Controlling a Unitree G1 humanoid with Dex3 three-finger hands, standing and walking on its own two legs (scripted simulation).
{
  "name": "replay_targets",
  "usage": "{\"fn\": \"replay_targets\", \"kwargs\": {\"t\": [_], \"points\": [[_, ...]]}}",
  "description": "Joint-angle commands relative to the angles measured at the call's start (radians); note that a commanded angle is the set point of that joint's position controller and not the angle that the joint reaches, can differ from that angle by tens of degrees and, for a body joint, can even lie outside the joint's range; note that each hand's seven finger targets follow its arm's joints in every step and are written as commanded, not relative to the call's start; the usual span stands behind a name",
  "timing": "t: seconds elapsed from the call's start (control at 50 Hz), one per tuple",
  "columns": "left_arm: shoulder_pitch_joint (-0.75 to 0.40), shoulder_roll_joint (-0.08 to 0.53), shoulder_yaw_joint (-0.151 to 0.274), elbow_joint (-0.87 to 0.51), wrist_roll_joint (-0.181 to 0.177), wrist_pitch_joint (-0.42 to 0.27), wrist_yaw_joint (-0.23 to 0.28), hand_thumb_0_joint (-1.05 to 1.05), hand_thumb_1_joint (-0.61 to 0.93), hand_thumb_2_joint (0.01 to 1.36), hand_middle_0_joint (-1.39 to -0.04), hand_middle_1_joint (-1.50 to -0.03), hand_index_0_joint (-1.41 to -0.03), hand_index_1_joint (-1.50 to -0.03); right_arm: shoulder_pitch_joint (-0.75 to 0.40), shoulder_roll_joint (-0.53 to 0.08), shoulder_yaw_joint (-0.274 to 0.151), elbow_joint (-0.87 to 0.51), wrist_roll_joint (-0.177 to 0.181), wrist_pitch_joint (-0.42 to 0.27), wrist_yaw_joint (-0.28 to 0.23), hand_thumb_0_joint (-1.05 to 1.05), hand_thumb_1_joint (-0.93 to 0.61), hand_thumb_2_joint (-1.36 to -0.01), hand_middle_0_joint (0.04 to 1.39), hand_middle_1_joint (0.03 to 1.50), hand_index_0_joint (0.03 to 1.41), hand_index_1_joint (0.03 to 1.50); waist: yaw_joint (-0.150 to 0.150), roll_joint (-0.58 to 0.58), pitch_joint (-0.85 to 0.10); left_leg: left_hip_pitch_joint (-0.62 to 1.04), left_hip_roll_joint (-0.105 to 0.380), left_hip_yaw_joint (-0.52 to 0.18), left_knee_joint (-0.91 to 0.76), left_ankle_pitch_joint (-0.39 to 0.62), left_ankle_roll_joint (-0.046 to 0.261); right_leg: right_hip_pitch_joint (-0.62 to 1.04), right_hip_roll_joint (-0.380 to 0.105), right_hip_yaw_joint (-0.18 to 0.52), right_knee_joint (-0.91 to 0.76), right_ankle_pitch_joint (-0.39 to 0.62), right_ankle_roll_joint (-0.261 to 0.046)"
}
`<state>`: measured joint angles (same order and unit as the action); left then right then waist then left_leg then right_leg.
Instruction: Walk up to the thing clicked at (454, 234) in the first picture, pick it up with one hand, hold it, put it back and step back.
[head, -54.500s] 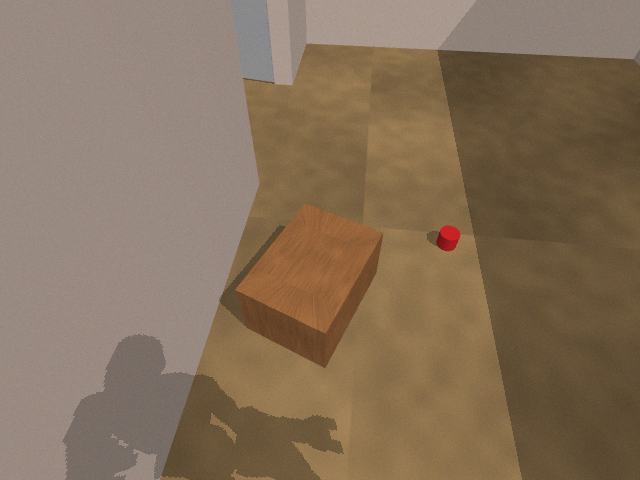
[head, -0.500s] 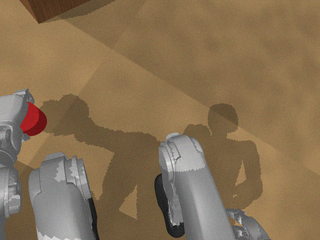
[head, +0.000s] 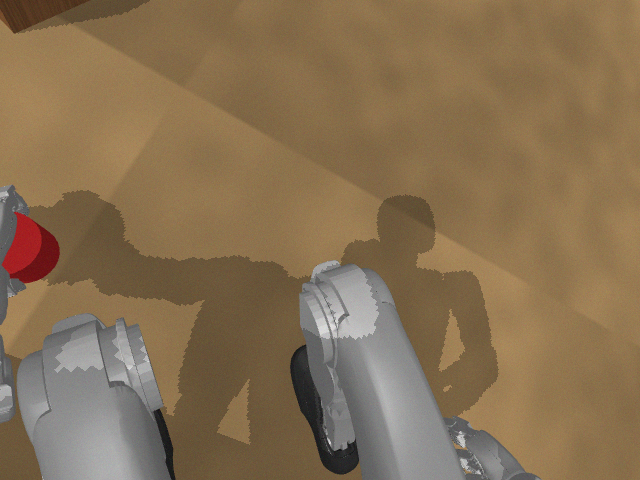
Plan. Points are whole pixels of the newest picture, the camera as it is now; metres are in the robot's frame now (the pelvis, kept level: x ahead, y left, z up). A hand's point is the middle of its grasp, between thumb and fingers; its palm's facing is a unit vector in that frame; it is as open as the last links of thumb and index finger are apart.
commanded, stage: rest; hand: left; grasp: from above
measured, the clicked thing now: (14, 248) +0.42 +0.30 -0.24
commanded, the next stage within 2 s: open in 0.52 s
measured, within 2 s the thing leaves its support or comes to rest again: rests again in 0.24 s
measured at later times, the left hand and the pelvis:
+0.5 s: hand out of the picture +0.41 +0.31 -0.23, palm faces -0.43 -0.16 -0.89, open 10.8 cm; pelvis +0.00 +0.00 +0.00, yaw -2 degrees
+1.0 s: hand out of the picture +0.41 +0.31 -0.23, palm faces -0.40 -0.15 -0.90, open 12.4 cm; pelvis +0.00 +0.01 +0.00, yaw -3 degrees
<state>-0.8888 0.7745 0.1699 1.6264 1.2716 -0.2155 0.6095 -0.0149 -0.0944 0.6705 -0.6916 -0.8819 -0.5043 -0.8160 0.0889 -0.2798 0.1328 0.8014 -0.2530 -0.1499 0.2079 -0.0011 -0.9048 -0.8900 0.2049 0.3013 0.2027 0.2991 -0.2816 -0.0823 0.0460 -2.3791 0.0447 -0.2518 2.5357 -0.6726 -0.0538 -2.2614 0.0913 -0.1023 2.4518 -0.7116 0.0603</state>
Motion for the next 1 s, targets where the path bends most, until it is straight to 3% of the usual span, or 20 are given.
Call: {"fn": "replay_targets", "kwargs": {"t": [0.0,0.1,0.16,0.22,0.3,0.32,0.42,0.48,0.54,0.6,0.62,0.64,0.66,0.68,0.74,0.78,0.8,0.84,0.9,0.98], "points": [[-0.304,0.225,0.003,-0.115,-0.013,-0.001,0.072,0.000,0.497,0.972,-0.830,-0.951,-0.857,-0.921,0.154,-0.276,-0.071,-0.007,-0.007,-0.026,0.002,0.000,-0.896,-0.895,0.201,0.300,0.200,0.300,-0.017,0.391,-0.624,0.494,0.002,0.159,-0.222,0.119,0.061,0.287,0.023,-0.132,-0.249,0.225,-0.080],[-0.273,0.211,-0.007,-0.065,-0.025,0.006,0.082,0.000,0.467,0.952,-0.804,-0.938,-0.832,-0.908,0.154,-0.279,-0.059,-0.005,-0.007,-0.037,0.012,0.000,-0.896,-0.896,0.201,0.300,0.201,0.300,-0.019,0.389,-0.617,0.493,0.006,0.152,-0.220,0.147,0.063,0.315,0.030,-0.133,-0.255,0.259,-0.076],[-0.285,0.257,0.021,-0.082,-0.016,0.002,0.089,0.000,0.460,0.942,-0.802,-0.927,-0.829,-0.898,0.166,-0.291,-0.057,-0.004,-0.017,-0.049,0.022,0.000,-0.897,-0.896,0.201,0.300,0.201,0.300,-0.024,0.405,-0.626,0.510,0.008,0.147,-0.214,0.181,0.059,0.331,0.027,-0.142,-0.238,0.292,-0.076],[-0.300,0.256,0.007,-0.034,-0.013,0.002,0.085,0.000,0.489,0.954,-0.818,-0.942,-0.847,-0.911,0.163,-0.298,-0.046,0.000,-0.024,-0.064,0.032,0.000,-0.898,-0.897,0.201,0.300,0.201,0.300,-0.051,0.392,-0.592,0.502,0.010,0.143,-0.197,0.174,0.060,0.318,0.025,-0.153,-0.234,0.289,-0.073],[-0.264,0.268,0.023,-0.035,-0.027,-0.003,0.090,0.000,0.493,0.938,-0.832,-0.922,-0.857,-0.894,0.149,-0.308,-0.045,-0.002,-0.029,-0.074,0.037,0.000,-0.898,-0.898,0.201,0.301,0.201,0.301,-0.028,0.425,-0.591,0.518,0.011,0.136,-0.226,0.148,0.053,0.322,0.030,-0.163,-0.244,0.252,-0.078],[-0.262,0.290,0.024,-0.020,-0.011,-0.001,0.088,0.000,0.505,0.956,-0.841,-0.942,-0.866,-0.914,0.147,-0.299,-0.036,-0.003,-0.034,-0.077,0.041,0.000,-0.901,-0.900,0.201,0.301,0.200,0.301,-0.033,0.433,-0.583,0.505,0.012,0.140,-0.216,0.143,0.055,0.327,0.033,-0.153,-0.237,0.253,-0.078],[-0.278,0.268,-0.007,-0.028,-0.019,-0.004,0.096,0.000,0.497,0.951,-0.840,-0.931,-0.863,-0.906,0.130,-0.311,-0.030,-0.016,-0.031,-0.087,0.050,0.000,-0.903,-0.901,0.200,0.301,0.200,0.301,-0.040,0.413,-0.574,0.482,0.014,0.133,-0.205,0.136,0.060,0.334,0.037,-0.152,-0.247,0.255,-0.074],[-0.255,0.292,0.018,-0.015,-0.027,-0.005,0.101,0.000,0.492,0.940,-0.842,-0.912,-0.862,-0.889,0.150,-0.319,-0.026,-0.008,-0.034,-0.091,0.052,0.000,-0.903,-0.901,0.200,0.301,0.200,0.301,-0.042,0.401,-0.575,0.492,0.016,0.130,-0.202,0.163,0.060,0.352,0.037,-0.160,-0.248,0.284,-0.070],[-0.294,0.286,-0.005,-0.008,-0.021,-0.011,0.102,0.000,0.489,0.946,-0.842,-0.910,-0.861,-0.890,0.141,-0.318,-0.013,-0.012,-0.038,-0.102,0.061,0.000,-0.903,-0.901,0.200,0.301,0.200,0.301,-0.064,0.400,-0.545,0.487,0.017,0.123,-0.198,0.144,0.059,0.329,0.036,-0.164,-0.241,0.265,-0.071],[-0.272,0.255,-0.032,0.013,-0.025,-0.013,0.108,0.000,0.465,0.901,-0.819,-0.887,-0.842,-0.863,0.133,-0.323,-0.014,-0.018,-0.036,-0.106,0.061,0.000,-0.902,-0.901,0.200,0.301,0.200,0.301,-0.054,0.401,-0.533,0.476,0.016,0.118,-0.214,0.115,0.058,0.325,0.041,-0.164,-0.254,0.226,-0.075],[-0.264,0.275,-0.007,-0.004,-0.036,-0.016,0.117,0.000,0.385,0.878,-0.739,-0.888,-0.762,-0.862,0.130,-0.335,-0.016,-0.020,-0.040,-0.106,0.059,0.000,-0.890,-0.896,0.201,0.301,0.201,0.301,-0.048,0.380,-0.554,0.487,0.016,0.112,-0.224,0.119,0.057,0.336,0.042,-0.178,-0.260,0.228,-0.074],[-0.251,0.297,0.001,0.012,-0.018,-0.011,0.116,0.000,0.305,0.880,-0.659,-0.892,-0.682,-0.868,0.140,-0.331,-0.015,-0.011,-0.037,-0.107,0.059,0.000,-0.891,-0.897,0.201,0.301,0.201,0.301,-0.048,0.404,-0.548,0.500,0.016,0.116,-0.220,0.128,0.055,0.329,0.041,-0.176,-0.246,0.239,-0.076],[-0.276,0.257,-0.037,0.006,-0.021,-0.012,0.112,0.000,0.225,0.855,-0.579,-0.898,-0.602,-0.869,0.134,-0.328,-0.011,-0.026,-0.040,-0.111,0.064,0.000,-0.891,-0.896,0.201,0.301,0.201,0.301,-0.058,0.413,-0.538,0.498,0.016,0.116,-0.217,0.118,0.055,0.318,0.041,-0.173,-0.244,0.233,-0.075],[-0.292,0.290,-0.009,0.004,-0.027,-0.014,0.118,0.000,0.145,0.824,-0.499,-0.894,-0.522,-0.862,0.133,-0.328,-0.005,-0.014,-0.042,-0.115,0.066,0.000,-0.891,-0.897,0.201,0.301,0.201,0.301,-0.065,0.397,-0.534,0.494,0.018,0.110,-0.216,0.118,0.055,0.317,0.037,-0.183,-0.243,0.233,-0.072],[-0.291,0.301,-0.007,0.004,-0.025,-0.011,0.125,0.000,-0.095,0.814,-0.337,-0.901,-0.365,-0.872,0.133,-0.331,-0.001,-0.017,-0.036,-0.118,0.067,0.000,-0.891,-0.897,0.201,0.301,0.201,0.301,-0.062,0.396,-0.534,0.484,0.019,0.114,-0.207,0.130,0.058,0.333,0.039,-0.172,-0.249,0.248,-0.071],[-0.284,0.272,-0.023,-0.008,-0.030,-0.012,0.127,0.000,-0.248,0.839,-0.277,-0.901,-0.295,-0.880,0.132,-0.339,-0.009,-0.024,-0.039,-0.124,0.069,0.000,-0.891,-0.898,0.201,0.301,0.201,0.301,-0.062,0.409,-0.533,0.490,0.019,0.115,-0.216,0.130,0.057,0.338,0.043,-0.170,-0.259,0.245,-0.072],[-0.290,0.290,-0.016,0.001,-0.026,-0.010,0.130,0.000,-0.263,0.840,-0.260,-0.911,-0.279,-0.889,0.130,-0.332,-0.007,-0.014,-0.039,-0.125,0.072,0.000,-0.890,-0.897,0.201,0.301,0.201,0.301,-0.063,0.407,-0.530,0.487,0.021,0.113,-0.208,0.127,0.056,0.335,0.043,-0.166,-0.249,0.244,-0.074],[-0.299,0.261,-0.048,-0.011,-0.027,-0.006,0.128,0.000,-0.324,0.894,-0.233,-0.923,-0.242,-0.913,0.121,-0.336,-0.009,-0.012,-0.036,-0.132,0.075,0.000,-0.891,-0.898,0.201,0.301,0.201,0.301,-0.061,0.418,-0.541,0.502,0.021,0.109,-0.217,0.122,0.053,0.329,0.046,-0.172,-0.250,0.237,-0.076],[-0.272,0.294,-0.017,-0.007,-0.030,0.000,0.138,0.000,-0.363,0.927,-0.188,-0.970,-0.201,-0.955,0.132,-0.347,-0.006,-0.022,-0.035,-0.134,0.077,0.000,-0.890,-0.898,0.201,0.301,0.201,0.301,-0.056,0.420,-0.555,0.506,0.021,0.110,-0.218,0.150,0.053,0.352,0.045,-0.175,-0.252,0.265,-0.074],[-0.289,0.286,-0.028,0.023,-0.031,0.017,0.123,0.000,-0.439,0.948,-0.118,-1.017,-0.134,-0.999,0.132,-0.339,-0.003,-0.019,-0.038,-0.134,0.084,0.000,-0.889,-0.897,0.201,0.301,0.201,0.301,-0.070,0.422,-0.519,0.489,0.024,0.111,-0.210,0.132,0.055,0.330,0.046,-0.172,-0.243,0.254,-0.074]]}}
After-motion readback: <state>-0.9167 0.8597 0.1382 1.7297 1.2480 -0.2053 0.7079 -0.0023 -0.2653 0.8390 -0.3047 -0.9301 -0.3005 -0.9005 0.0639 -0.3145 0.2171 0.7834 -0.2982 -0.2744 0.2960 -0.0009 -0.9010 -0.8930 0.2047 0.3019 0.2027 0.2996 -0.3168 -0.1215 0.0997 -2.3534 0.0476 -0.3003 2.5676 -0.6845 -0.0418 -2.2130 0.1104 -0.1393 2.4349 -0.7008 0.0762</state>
